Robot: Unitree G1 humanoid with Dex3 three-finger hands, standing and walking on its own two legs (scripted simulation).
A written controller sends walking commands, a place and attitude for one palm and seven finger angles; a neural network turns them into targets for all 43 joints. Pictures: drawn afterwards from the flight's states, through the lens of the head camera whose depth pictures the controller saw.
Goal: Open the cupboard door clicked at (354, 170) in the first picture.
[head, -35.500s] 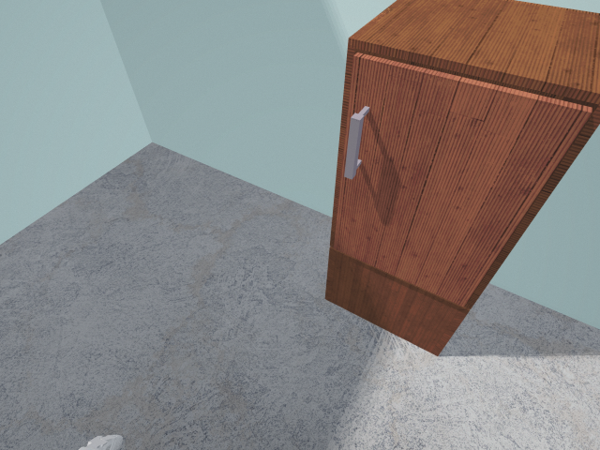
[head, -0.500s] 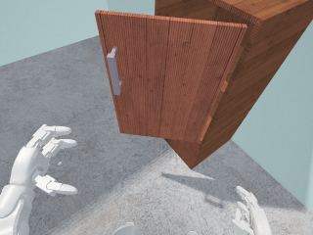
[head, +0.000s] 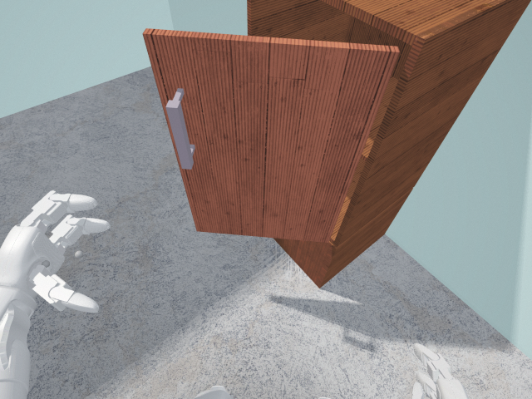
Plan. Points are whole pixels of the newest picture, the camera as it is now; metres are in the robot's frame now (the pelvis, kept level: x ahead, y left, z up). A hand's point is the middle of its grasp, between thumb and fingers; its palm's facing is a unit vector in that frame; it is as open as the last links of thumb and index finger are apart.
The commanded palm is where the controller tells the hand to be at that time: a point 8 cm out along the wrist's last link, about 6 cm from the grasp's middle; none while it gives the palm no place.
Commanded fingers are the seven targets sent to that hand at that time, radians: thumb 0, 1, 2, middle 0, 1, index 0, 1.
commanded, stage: raise the hand with hooked fingers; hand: left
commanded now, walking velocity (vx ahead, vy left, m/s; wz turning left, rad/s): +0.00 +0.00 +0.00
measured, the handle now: (183, 130) +0.57 +0.19 +0.05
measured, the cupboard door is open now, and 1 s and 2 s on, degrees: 47 47 47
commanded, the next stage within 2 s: move the hooked fingers beside the handle in 0.34 s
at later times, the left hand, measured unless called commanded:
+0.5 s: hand (82, 258) +0.28 +0.26 +0.07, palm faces +0.00 -1.00 -0.02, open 13.9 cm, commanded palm +0.27 +0.31 +0.07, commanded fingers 0.00 -0.50 0.30 -0.30 -1.20 -0.30 -1.20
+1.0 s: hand (111, 209) +0.37 +0.26 +0.07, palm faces -0.02 -1.00 -0.02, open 13.9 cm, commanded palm +0.35 +0.30 +0.07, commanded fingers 0.00 -0.50 0.30 -0.30 -1.20 -0.30 -1.20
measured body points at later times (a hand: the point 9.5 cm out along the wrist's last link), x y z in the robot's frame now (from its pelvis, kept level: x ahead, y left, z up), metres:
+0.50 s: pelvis +0.00 -0.01 +0.00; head +0.04 -0.01 +0.45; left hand +0.28 +0.32 +0.08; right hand +0.15 -0.26 -0.08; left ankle +0.02 +0.10 -0.70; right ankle +0.00 -0.12 -0.70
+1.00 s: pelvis +0.00 -0.01 +0.00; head +0.07 +0.00 +0.44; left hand +0.36 +0.31 +0.07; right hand +0.09 -0.28 -0.10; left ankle +0.02 +0.10 -0.70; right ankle +0.00 -0.12 -0.70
